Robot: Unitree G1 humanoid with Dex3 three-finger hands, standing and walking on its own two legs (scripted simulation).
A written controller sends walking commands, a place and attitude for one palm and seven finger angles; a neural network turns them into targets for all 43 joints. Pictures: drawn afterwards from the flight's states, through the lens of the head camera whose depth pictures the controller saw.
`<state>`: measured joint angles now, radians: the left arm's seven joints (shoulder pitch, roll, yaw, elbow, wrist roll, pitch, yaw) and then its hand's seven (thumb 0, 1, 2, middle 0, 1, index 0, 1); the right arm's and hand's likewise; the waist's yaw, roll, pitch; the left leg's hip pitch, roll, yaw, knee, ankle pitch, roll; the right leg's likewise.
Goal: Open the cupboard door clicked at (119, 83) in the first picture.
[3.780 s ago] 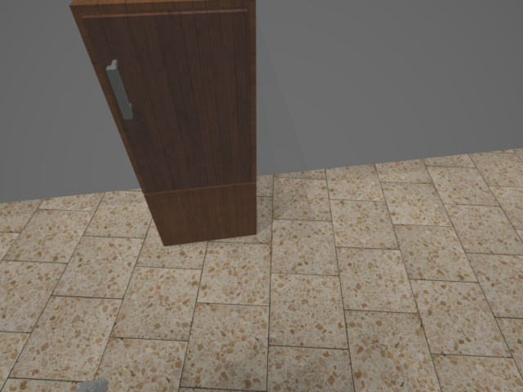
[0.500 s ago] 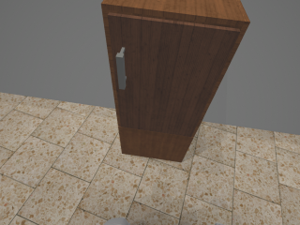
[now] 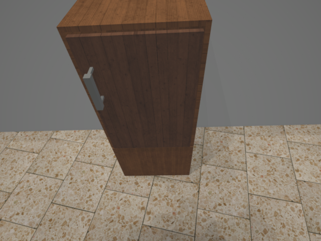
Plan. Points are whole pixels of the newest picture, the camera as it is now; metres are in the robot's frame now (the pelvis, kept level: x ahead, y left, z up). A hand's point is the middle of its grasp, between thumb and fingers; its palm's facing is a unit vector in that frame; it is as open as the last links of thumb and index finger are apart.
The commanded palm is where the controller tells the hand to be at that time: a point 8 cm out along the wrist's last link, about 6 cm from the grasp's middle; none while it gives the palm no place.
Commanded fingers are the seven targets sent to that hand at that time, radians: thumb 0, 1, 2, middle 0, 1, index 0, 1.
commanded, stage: come to a stop and stand still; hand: left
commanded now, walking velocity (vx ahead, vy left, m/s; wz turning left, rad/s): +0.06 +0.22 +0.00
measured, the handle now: (95, 89) +0.56 +0.24 +0.05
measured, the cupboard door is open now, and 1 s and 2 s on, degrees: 0 0 0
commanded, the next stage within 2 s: look again from close up in 1.16 s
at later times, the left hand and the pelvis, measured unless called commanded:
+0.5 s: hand out of the picture -0.06 +0.23 -0.17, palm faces +0.10 -0.97 -0.20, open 7.4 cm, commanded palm none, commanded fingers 0.00 0.90 0.90 -0.20 -0.30 -0.20 -0.30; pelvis -0.03 +0.04 +0.01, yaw +1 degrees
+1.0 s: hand out of the picture +0.07 +0.19 -0.16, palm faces +0.06 -0.98 -0.21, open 7.2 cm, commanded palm none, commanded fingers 0.00 0.90 0.90 -0.20 -0.30 -0.20 -0.30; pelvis +0.02 +0.01 +0.01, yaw +2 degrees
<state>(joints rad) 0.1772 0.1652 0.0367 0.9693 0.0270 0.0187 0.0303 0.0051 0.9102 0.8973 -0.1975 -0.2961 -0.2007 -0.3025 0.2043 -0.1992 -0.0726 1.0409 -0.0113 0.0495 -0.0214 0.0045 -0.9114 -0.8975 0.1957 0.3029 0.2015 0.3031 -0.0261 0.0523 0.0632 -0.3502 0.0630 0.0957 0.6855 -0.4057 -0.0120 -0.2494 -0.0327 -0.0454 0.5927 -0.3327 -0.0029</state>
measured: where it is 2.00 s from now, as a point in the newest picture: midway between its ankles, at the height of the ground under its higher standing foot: outside the picture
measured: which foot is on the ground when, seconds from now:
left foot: up 0.00-0.40, down 0.42-1.00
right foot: down 0.00-0.42, up 0.44-0.78, down 0.80-1.00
